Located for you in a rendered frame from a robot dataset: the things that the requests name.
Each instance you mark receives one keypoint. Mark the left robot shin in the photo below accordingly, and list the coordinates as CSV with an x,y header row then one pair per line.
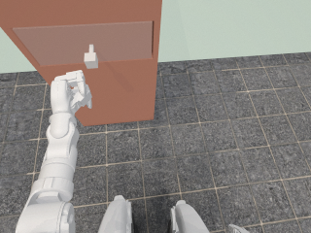
x,y
120,197

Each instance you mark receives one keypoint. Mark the handle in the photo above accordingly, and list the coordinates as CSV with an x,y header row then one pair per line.
x,y
90,59

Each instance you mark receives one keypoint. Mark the left robot hand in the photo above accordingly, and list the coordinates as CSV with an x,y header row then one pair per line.
x,y
67,100

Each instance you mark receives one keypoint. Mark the left robot upper arm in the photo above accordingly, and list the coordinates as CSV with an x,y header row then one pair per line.
x,y
52,217

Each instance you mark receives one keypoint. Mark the drawer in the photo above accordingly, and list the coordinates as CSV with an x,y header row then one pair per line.
x,y
67,44

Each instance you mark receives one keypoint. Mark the left robot forearm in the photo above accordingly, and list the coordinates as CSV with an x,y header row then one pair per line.
x,y
55,181

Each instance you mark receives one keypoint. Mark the cabinet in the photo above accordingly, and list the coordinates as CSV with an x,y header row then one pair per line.
x,y
121,90

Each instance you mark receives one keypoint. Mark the robot left thigh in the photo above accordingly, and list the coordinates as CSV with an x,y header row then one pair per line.
x,y
116,217

